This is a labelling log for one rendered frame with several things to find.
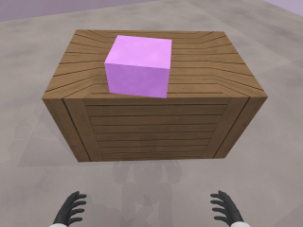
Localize left robot hand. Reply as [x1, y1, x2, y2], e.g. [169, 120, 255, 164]
[53, 191, 87, 227]

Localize right robot hand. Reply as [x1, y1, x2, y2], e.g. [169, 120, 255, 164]
[210, 190, 244, 227]

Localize carton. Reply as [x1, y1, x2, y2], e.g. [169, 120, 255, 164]
[104, 35, 172, 98]

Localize pedestal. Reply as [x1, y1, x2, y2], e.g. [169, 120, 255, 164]
[42, 29, 268, 163]

